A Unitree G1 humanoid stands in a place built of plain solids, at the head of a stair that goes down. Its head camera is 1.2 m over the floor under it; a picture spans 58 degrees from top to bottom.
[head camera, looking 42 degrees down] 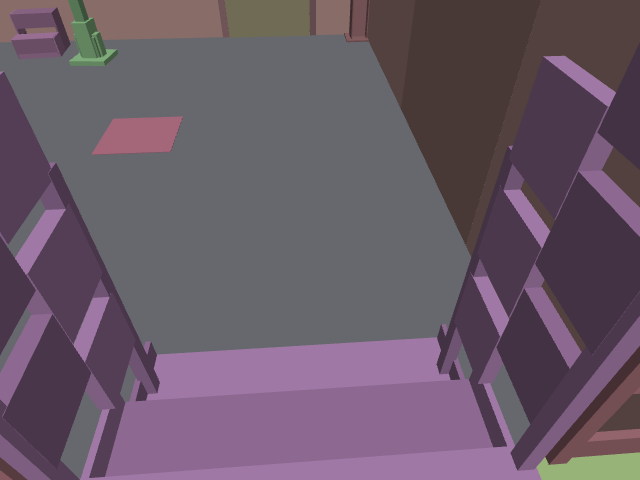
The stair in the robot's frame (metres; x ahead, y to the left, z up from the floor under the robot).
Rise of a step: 0.18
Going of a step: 0.30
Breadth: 1.22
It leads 4 degrees to the left of straight ahead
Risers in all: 3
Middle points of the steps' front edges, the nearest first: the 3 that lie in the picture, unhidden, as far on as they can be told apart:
0.46 0.04 0.00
0.76 0.07 -0.17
1.06 0.09 -0.35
